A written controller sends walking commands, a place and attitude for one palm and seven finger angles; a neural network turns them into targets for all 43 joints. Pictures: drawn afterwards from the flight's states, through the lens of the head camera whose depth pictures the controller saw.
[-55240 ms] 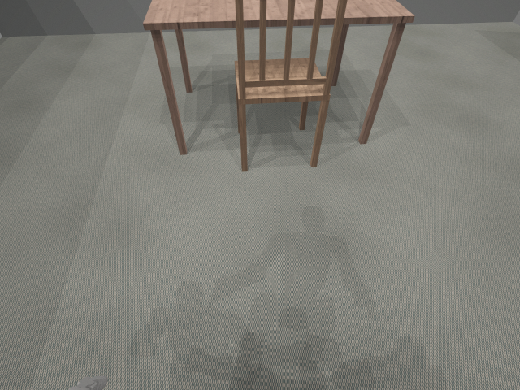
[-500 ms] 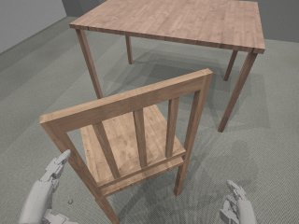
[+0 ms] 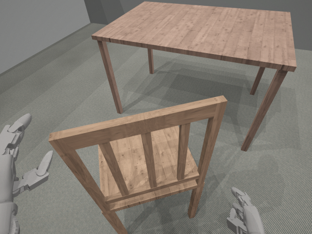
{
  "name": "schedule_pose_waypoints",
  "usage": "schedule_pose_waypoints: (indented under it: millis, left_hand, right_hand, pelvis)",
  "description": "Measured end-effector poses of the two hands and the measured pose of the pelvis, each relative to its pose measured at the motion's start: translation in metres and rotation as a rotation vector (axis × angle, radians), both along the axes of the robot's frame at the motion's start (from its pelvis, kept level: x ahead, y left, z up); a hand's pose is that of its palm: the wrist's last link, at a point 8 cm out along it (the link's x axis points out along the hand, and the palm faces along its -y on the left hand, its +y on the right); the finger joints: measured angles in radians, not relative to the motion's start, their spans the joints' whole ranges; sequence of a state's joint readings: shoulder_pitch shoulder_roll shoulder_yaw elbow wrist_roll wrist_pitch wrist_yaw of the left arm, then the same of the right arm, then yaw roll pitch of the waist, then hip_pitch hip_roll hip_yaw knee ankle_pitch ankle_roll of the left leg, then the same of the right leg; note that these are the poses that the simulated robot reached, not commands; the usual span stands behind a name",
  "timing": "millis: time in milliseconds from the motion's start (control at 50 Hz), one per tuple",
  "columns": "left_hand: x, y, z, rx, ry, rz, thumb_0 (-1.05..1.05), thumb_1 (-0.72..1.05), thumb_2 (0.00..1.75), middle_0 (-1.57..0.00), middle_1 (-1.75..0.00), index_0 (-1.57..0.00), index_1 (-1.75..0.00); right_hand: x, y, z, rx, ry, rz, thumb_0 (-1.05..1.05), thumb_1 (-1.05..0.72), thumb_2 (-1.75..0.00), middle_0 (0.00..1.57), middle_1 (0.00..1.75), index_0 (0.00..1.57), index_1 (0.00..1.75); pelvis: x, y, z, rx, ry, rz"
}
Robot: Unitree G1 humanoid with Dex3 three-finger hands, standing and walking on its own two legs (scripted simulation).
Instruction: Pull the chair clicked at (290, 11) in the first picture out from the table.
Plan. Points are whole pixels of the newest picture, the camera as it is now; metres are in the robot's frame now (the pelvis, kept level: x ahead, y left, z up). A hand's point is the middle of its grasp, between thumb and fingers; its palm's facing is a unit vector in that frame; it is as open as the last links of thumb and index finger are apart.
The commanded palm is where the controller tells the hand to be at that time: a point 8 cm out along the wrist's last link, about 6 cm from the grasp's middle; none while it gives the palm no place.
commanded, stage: draw the hand back to the body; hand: left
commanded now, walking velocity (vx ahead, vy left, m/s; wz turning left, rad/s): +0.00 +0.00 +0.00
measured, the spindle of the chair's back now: (150, 163) +0.34 +0.09 -0.05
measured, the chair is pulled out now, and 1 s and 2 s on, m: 0.60 0.59 0.59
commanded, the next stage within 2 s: step back with the hand held close in 0.42 s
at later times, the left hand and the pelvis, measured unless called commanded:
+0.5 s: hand (48, 151) +0.22 +0.26 +0.16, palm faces +0.42 -0.79 -0.45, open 7.4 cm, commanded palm +0.17 +0.30 +0.18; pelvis +0.02 +0.01 +0.01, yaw -2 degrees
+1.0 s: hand (29, 170) +0.17 +0.27 +0.17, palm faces +0.32 -0.76 -0.56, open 7.4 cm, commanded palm +0.11 +0.31 +0.18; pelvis -0.04 +0.02 +0.00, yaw -3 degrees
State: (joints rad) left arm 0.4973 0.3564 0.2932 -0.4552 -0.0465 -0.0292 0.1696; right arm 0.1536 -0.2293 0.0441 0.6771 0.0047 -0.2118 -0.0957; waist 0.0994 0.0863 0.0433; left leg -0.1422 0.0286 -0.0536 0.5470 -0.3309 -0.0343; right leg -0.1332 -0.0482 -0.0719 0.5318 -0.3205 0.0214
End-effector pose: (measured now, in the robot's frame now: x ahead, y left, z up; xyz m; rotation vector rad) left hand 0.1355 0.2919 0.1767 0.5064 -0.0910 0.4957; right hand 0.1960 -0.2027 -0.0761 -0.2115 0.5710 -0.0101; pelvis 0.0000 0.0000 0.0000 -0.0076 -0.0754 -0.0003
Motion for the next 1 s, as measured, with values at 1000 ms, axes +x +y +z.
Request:
schedule_pose_waypoints:
  millis: [1000]
  left_hand:
    - [-0.004, 0.014, 0.015, 0.150, 0.007, -0.201, 0.01, 0.89, 0.90, -0.22, -0.30, -0.21, -0.30]
  right_hand:
    - [-0.079, -0.021, -0.004, -0.056, 0.185, -0.191, 0.01, -0.91, -0.90, 0.21, 0.30, 0.20, 0.30]
  pelvis:
    - [-0.041, 0.018, 0.003, 0.002, 0.089, -0.045]
